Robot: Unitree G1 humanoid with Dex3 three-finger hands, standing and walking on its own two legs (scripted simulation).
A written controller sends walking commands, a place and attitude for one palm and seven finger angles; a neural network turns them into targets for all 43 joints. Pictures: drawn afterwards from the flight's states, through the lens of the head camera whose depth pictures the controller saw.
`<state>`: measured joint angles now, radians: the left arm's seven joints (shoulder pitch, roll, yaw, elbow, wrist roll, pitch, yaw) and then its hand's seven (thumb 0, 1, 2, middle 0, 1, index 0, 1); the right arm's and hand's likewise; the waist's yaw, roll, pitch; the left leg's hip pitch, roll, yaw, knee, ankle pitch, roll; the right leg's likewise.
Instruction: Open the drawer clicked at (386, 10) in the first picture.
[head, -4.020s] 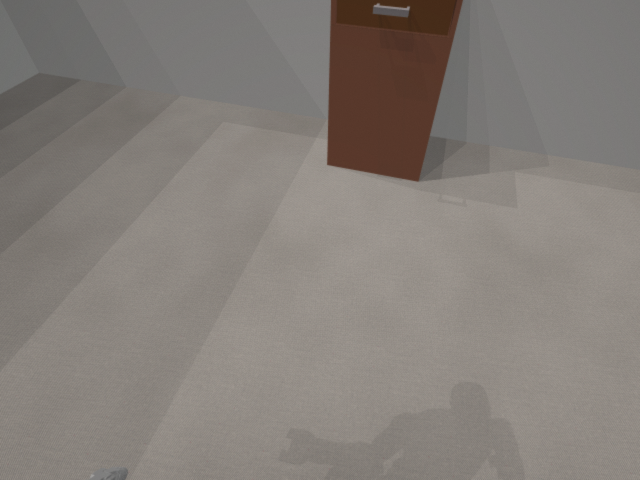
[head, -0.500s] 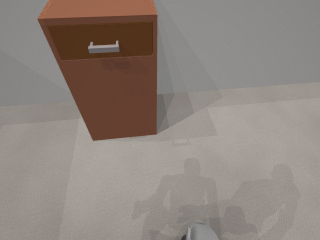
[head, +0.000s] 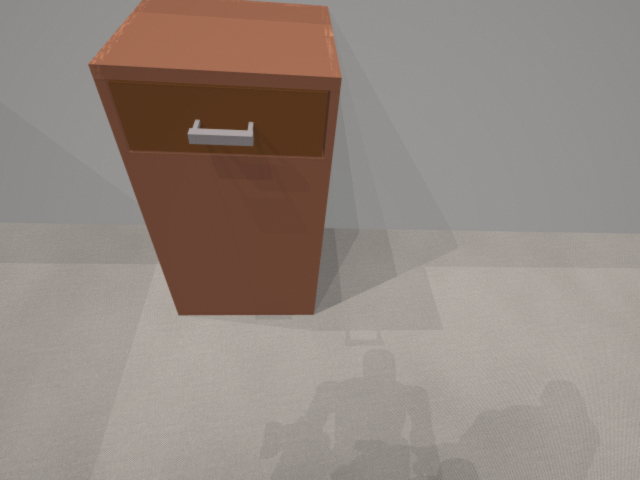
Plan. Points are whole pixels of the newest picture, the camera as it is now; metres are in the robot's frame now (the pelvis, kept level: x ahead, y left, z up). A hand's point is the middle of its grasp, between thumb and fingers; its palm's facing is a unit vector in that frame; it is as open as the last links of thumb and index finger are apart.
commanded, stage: take the last steps up to it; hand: left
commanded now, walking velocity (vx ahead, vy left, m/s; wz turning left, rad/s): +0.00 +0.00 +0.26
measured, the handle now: (222, 131) +0.76 +0.25 +0.02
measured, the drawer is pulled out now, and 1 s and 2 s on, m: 0.00 0.00 0.00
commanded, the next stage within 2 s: come to a stop and stand still in 0.88 s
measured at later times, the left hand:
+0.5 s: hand out of the picture -0.03 +0.15 -0.16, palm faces +0.20 -0.97 -0.17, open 7.4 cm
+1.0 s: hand (177, 387) +0.28 +0.23 -0.15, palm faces +0.10 -0.97 -0.24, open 7.3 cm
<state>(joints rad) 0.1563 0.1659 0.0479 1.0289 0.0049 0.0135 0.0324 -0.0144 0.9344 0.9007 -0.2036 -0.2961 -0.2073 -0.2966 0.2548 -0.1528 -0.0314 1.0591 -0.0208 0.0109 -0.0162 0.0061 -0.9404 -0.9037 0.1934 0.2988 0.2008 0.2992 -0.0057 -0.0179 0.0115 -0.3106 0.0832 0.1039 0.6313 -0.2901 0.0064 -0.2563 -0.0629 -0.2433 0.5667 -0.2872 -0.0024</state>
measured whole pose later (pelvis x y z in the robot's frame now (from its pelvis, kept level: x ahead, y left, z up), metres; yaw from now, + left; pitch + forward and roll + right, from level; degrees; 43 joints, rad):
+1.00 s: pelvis +0.20 +0.04 +0.01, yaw +5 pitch -1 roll +2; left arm 0.15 0.18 0.06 1.02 0.03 -0.02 0.01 0.00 0.92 0.90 -0.20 -0.29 -0.20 -0.30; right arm 0.34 -0.13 -0.04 1.12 -0.03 -0.02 -0.01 0.00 -0.92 -0.90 0.20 0.30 0.20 0.30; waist -0.03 0.00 0.04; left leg -0.11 0.04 0.19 0.46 -0.32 -0.01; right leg -0.36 -0.08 -0.11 0.61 -0.25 0.02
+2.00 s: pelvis +0.22 +0.02 +0.01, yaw +5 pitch -2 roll +1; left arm 0.28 0.13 0.00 1.14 0.01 0.01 0.04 0.01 0.92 0.90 -0.20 -0.30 -0.20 -0.30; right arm 0.26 -0.16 -0.01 1.15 -0.01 0.02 -0.02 0.00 -0.92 -0.90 0.19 0.30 0.20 0.30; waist -0.01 0.01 0.02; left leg -0.19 0.06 0.09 0.39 -0.16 -0.03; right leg -0.10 0.00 -0.05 0.42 -0.28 -0.03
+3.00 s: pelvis +0.23 +0.05 +0.01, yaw +3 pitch +0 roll +1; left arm 0.45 0.20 -0.05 0.56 0.12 0.09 0.11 0.01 0.90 0.90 -0.20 -0.30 -0.21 -0.30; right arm 0.32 -0.18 0.01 0.96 0.02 -0.12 -0.06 0.01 -0.93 -0.90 0.20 0.30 0.21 0.30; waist 0.03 -0.02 0.01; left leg -0.26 0.00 0.09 0.52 -0.27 0.02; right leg -0.21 -0.04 -0.02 0.58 -0.36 -0.01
